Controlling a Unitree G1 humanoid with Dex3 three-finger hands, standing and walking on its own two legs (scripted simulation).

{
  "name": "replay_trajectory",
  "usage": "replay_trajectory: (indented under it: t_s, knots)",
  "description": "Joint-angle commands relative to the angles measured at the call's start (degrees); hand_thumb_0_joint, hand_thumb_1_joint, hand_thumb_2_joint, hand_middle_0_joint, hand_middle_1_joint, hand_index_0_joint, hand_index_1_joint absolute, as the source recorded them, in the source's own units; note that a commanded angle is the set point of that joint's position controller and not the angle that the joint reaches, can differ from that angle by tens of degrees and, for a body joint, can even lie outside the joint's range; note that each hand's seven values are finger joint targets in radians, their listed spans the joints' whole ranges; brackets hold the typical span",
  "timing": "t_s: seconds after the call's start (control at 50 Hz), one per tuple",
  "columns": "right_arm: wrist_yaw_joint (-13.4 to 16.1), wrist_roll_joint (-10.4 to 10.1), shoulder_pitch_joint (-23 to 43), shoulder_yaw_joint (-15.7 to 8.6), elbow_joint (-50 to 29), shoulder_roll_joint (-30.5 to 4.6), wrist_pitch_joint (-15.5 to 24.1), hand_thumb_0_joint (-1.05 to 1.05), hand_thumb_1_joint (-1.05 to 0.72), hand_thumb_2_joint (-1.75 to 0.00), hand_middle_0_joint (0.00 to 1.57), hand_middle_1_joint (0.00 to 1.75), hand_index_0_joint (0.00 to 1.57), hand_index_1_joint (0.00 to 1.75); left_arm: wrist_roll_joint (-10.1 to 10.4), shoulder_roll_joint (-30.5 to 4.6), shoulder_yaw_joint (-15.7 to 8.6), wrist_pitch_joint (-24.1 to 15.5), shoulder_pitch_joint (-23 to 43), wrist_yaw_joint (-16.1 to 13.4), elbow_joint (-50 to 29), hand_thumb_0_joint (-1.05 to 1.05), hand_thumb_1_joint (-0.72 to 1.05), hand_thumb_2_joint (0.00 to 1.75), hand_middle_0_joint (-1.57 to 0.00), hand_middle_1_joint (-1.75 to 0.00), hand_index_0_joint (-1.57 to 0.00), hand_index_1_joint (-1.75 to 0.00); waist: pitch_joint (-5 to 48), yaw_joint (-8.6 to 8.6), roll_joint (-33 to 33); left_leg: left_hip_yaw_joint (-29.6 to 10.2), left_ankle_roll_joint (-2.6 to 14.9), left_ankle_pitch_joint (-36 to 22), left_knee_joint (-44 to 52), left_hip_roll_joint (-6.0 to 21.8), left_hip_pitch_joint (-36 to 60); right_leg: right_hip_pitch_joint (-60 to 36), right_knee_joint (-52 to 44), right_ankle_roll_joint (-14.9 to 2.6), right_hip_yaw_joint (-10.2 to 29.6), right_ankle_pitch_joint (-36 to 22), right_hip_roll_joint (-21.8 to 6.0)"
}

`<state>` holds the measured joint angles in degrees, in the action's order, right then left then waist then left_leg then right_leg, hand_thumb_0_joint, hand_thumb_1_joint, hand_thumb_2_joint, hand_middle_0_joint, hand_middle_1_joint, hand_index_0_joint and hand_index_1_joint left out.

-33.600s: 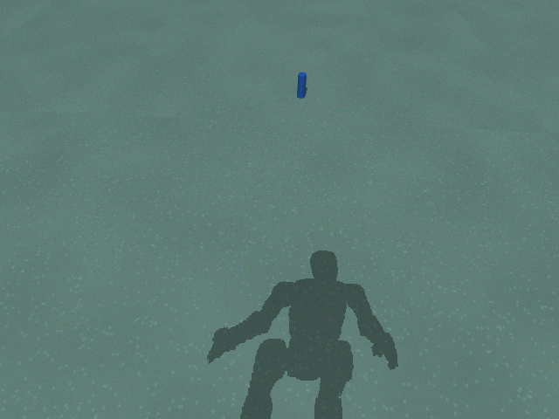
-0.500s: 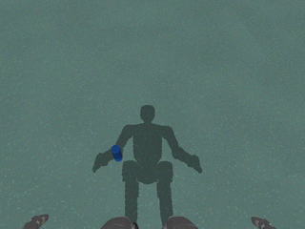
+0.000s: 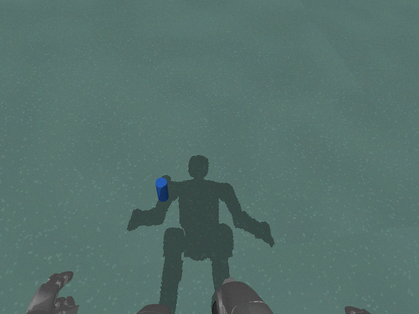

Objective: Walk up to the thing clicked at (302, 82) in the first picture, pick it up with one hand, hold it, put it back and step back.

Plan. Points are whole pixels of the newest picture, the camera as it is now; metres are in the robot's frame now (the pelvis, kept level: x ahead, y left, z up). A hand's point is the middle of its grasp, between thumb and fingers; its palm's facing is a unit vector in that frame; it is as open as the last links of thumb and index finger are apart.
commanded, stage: step back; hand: left
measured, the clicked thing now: (162, 190) +0.67 +0.18 -0.68
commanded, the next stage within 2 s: stand in 1.94 s
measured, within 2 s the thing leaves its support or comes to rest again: neither
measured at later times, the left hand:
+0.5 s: hand out of the picture -0.06 +0.21 -0.13, palm faces -0.06 -0.91 -0.42, open 7.4 cm
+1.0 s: hand out of the picture -0.25 +0.18 -0.15, palm faces -0.05 -0.91 -0.40, open 7.4 cm
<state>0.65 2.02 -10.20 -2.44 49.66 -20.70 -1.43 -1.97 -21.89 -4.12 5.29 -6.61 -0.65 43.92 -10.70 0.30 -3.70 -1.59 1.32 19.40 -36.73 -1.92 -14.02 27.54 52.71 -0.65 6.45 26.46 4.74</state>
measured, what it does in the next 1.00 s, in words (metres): walks backwards: right foot, then left foot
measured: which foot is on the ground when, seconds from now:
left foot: down 0.00-0.34, up 0.36-0.60, down 0.62-1.00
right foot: up 0.00-0.28, down 0.30-0.66, up 0.68-0.96, down 0.98-1.00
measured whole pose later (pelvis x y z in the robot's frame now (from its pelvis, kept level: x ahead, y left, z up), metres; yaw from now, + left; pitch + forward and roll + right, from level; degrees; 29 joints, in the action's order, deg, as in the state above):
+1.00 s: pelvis -0.33 -0.09 -0.01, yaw -3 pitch -4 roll -2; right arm 0.0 2.2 -6.8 -2.9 47.2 -23.3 -2.5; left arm -1.7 -21.4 -3.7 1.0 -12.1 -0.4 52.4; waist -8.0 -0.3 2.8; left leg -2.2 1.1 14.6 -40.7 4.5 -24.2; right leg 10.4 36.1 0.0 2.0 22.6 3.2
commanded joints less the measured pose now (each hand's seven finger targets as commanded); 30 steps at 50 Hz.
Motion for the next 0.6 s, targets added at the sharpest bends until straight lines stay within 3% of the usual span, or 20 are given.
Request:
replay_trajectory:
  t_s: [0.0,0.02,0.04,0.08,0.14,0.18,0.22,0.26,0.28,0.3,0.32,0.34,0.36,0.38,0.4,0.42,0.46,0.54,0.56,0.58]
  knots:
    - [1.58,1.1,7.7,-4.53,-7.28,-15.86,2.41,0.0,-0.9,-0.9,0.2,0.3,0.2,0.3,0.71,-11.31,-4.73,-1.85,-3.19,-0.16,-3.55,0.0,0.9,0.9,-0.2,-0.3,-0.2,-0.3,7.61,-3.28,9.95,-13.84,11.82,-24.47,15.75,17.83,-4.8,-0.08,23.05,-0.06,6.94,1.92,1.96]
    - [1.73,0.58,6.72,-4.49,-7.15,-14.9,2.49,0.0,-0.9,-0.9,0.2,0.3,0.2,0.3,0.74,-11.25,-4.83,-1.8,-5.46,0.15,-3.05,0.0,0.9,0.9,-0.2,-0.3,-0.2,-0.3,8.05,-4.07,9.17,-10.5,10.04,-25.61,14.07,15.34,-1.86,1.8,23.16,0.05,6.58,0.01,2.86]
    - [1.67,0.32,4.71,-4.59,-6.72,-14.89,2.54,0.0,-0.9,-0.9,0.2,0.3,0.2,0.3,0.51,-11.34,-5.0,-1.83,-5.52,0.47,-2.79,0.0,0.9,0.9,-0.2,-0.3,-0.2,-0.3,8.68,-3.2,9.42,-10.21,9.67,-25.17,13.67,14.66,-0.97,1.1,23.6,0.61,5.86,-0.78,3.21]
    - [1.66,0.12,0.73,-4.79,-6.25,-14.71,2.41,0.0,-0.9,-0.9,0.2,0.3,0.2,0.3,0.3,-10.29,-4.78,-1.99,-4.15,0.45,-3.42,0.0,0.9,0.9,-0.2,-0.3,-0.2,-0.3,9.76,-0.53,10.32,-10.89,9.99,-27.06,11.46,13.99,6.41,3.68,18.35,2.17,5.49,-0.14,2.21]
    - [1.84,-0.3,-1.1,-5.26,-6.86,-15.74,2.18,0.0,-0.9,-0.9,0.2,0.3,0.2,0.3,0.12,-9.8,-4.13,-2.57,-4.17,0.32,-4.2,0.0,0.9,0.9,-0.2,-0.3,-0.2,-0.3,12.87,0.99,12.95,-10.96,12.8,-29.09,8.91,16.62,12.73,2.65,7.32,3.4,3.36,3.04,-0.4]
    - [1.79,-0.08,-0.89,-5.26,-7.48,-16.24,1.88,0.0,-0.9,-0.9,0.2,0.3,0.2,0.3,0.42,-9.74,-3.82,-2.84,-4.37,0.43,-3.95,0.0,0.9,0.9,-0.2,-0.3,-0.2,-0.3,14.61,1.11,14.61,-10.39,12.36,-30.8,7.05,16.9,12.78,-1.44,-3.3,3.0,1.23,3.78,-3.21]
    - [1.58,0.02,1.39,-5.34,-8.21,-17.36,1.08,0.0,-0.9,-0.9,0.2,0.3,0.2,0.3,0.52,-10.0,-3.86,-3.21,-7.25,0.57,-1.79,0.0,0.9,0.9,-0.2,-0.3,-0.2,-0.3,16.14,0.01,16.91,-9.58,10.72,-28.34,4.72,16.01,8.08,-9.22,-15.42,1.91,-2.27,0.38,-4.48]
    - [1.27,-0.8,4.2,-4.88,-9.04,-17.21,0.02,0.0,-0.9,-0.9,0.2,0.3,0.2,0.3,0.31,-9.58,-3.91,-3.72,-12.47,0.51,1.47,0.0,0.9,0.9,-0.2,-0.3,-0.2,-0.3,17.36,-2.83,14.05,-6.29,8.05,-23.98,-0.57,13.16,2.71,-17.59,-30.65,0.65,-5.62,-13.1,-3.1]
    - [1.12,-1.2,4.11,-4.21,-9.18,-15.44,-0.35,0.0,-0.9,-0.9,0.2,0.3,0.2,0.3,-0.23,-11.08,-4.18,-3.9,-13.16,0.44,2.25,0.0,0.9,0.9,-0.2,-0.3,-0.2,-0.3,16.76,-2.8,10.52,-5.51,5.71,-15.4,-2.9,10.44,-3.06,-20.68,-31.23,-0.14,-3.2,-15.6,-3.53]
    - [1.12,-1.57,2.71,-3.5,-9.67,-12.74,-0.44,0.0,-0.9,-0.9,0.2,0.3,0.2,0.3,-1.19,-15.75,-5.55,-4.05,-11.87,0.6,1.39,0.0,0.9,0.9,-0.2,-0.3,-0.2,-0.3,14.86,-2.01,-0.72,-5.29,2.11,-2.35,-9.24,3.37,-14.89,-23.05,-30.29,-3.05,10.73,-15.38,-11.06]
    - [2.05,-1.9,4.71,-3.68,-10.64,-11.37,-0.32,0.0,-0.9,-0.9,0.2,0.3,0.2,0.3,-0.8,-21.28,-6.56,-3.45,-7.34,0.77,-1.13,0.0,0.9,0.9,-0.2,-0.3,-0.2,-0.3,12.13,-3.84,-13.04,-2.42,-0.94,15.35,-21.83,-3.71,-15.53,-9.29,-34.46,-12.89,22.66,-13.98,-23.89]
    - [2.57,-2.02,3.91,-5.19,-9.44,-14.64,-0.44,0.0,-0.9,-0.9,0.2,0.3,0.2,0.3,-0.85,-23.37,-6.73,-3.73,-1.67,0.32,-3.4,0.0,0.9,0.9,-0.2,-0.3,-0.2,-0.3,8.36,-2.74,-15.1,-6.74,-1.19,17.26,-31.06,-0.18,-9.71,2.86,-36.72,-16.33,28.53,-13.24,-28.47]
    - [2.03,-2.17,1.81,-5.26,-7.74,-15.58,-0.41,0.0,-0.9,-0.9,0.2,0.3,0.2,0.3,-0.92,-20.3,-5.73,-3.77,1.55,-0.03,-4.16,0.0,0.9,0.9,-0.2,-0.3,-0.2,-0.3,6.24,-0.8,-12.96,-7.7,-0.63,14.61,-33.25,0.29,-5.97,7.42,-36.95,-15.02,23.56,-12.67,-27.01]
    - [1.66,-2.38,1.27,-4.65,-6.63,-15.59,-0.46,0.0,-0.9,-0.9,0.2,0.3,0.2,0.3,-0.85,-17.11,-4.69,-3.89,2.5,-0.11,-4.8,0.0,0.9,0.9,-0.2,-0.3,-0.2,-0.3,5.46,0.04,-6.98,-7.63,-0.6,10.78,-34.16,-2.45,-7.58,3.35,-32.92,-12.42,14.0,-17.58,-20.83]
    - [1.64,-2.55,-0.22,-4.06,-5.48,-14.14,-0.42,0.0,-0.9,-0.9,0.2,0.3,0.2,0.3,-0.74,-14.82,-4.32,-4.05,3.8,-0.3,-4.41,0.0,0.9,0.9,-0.2,-0.3,-0.2,-0.3,5.45,1.2,-5.7,-6.6,-1.06,8.43,-35.18,-4.38,-12.17,-2.69,-28.63,-10.82,7.76,-24.93,-16.81]
    - [1.84,-2.45,-0.73,-3.32,-5.42,-12.35,-0.15,0.0,-0.9,-0.9,0.2,0.3,0.2,0.3,-0.87,-14.08,-4.57,-3.94,3.08,-0.4,-4.06,0.0,0.9,0.9,-0.2,-0.3,-0.2,-0.3,6.3,0.82,-7.2,-6.05,-1.45,7.61,-34.62,-4.93,-13.51,-5.23,-26.93,-9.78,4.93,-27.68,-15.1]
    - [2.01,-2.18,0.13,-2.66,-5.9,-11.88,0.59,0.0,-0.9,-0.9,0.2,0.3,0.2,0.3,-1.04,-13.19,-4.25,-3.79,-1.44,-0.71,-3.76,0.0,0.9,0.9,-0.2,-0.3,-0.2,-0.3,7.18,-2.08,-6.56,-4.79,-1.87,8.72,-26.93,-4.31,-14.57,-11.21,-24.93,-9.82,4.96,-31.13,-13.85]
    - [1.85,-1.19,-0.77,-2.41,-6.35,-10.59,1.53,0.0,-0.9,-0.9,0.2,0.3,0.2,0.3,-0.79,-12.29,-4.16,-3.03,-4.27,-1.51,-4.18,0.0,0.9,0.9,-0.2,-0.3,-0.2,-0.3,13.32,-3.48,-8.28,-0.86,-2.02,9.7,-4.26,-0.3,-14.25,-27.36,-18.96,-10.47,6.63,-40.73,-16.85]
    - [1.77,-0.85,-3.65,-2.66,-5.66,-10.47,1.72,0.0,-0.9,-0.9,0.2,0.3,0.2,0.3,-0.18,-12.82,-4.15,-2.8,-2.92,-1.55,-4.72,0.0,0.9,0.9,-0.2,-0.3,-0.2,-0.3,15.43,-2.02,-8.72,-0.31,-1.25,5.24,3.78,1.32,-10.38,-27.87,-15.95,-9.85,7.11,-42.32,-17.61]
    - [1.71,-0.64,-6.09,-2.97,-4.5,-10.51,1.94,0.0,-0.9,-0.9,0.2,0.3,0.2,0.3,0.48,-12.75,-3.85,-2.38,-2.1,-1.33,-5.21,0.0,0.9,0.9,-0.2,-0.3,-0.2,-0.3,16.99,-0.97,-6.35,1.49,-0.95,-3.23,13.55,0.49,-5.35,-26.99,-11.87,-8.51,4.9,-42.0,-15.99]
